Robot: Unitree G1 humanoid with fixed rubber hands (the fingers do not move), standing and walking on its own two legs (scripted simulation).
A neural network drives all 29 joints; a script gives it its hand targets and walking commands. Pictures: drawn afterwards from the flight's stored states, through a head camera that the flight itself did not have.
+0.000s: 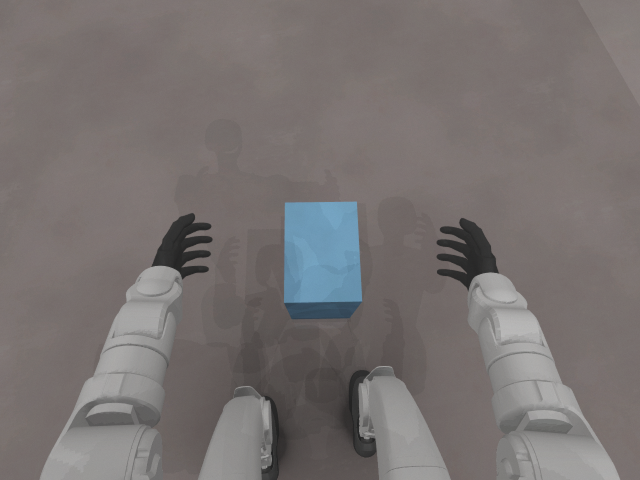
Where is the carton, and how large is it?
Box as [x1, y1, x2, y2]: [284, 202, 361, 318]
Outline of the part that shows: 285,203 284,303 291,318 349,317 361,301 356,202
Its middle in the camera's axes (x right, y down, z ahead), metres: +0.01 +0.07 +0.97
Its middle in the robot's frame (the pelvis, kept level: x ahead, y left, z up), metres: +0.48 -0.04 -0.54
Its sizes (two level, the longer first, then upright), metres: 0.225 0.162 0.298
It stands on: the floor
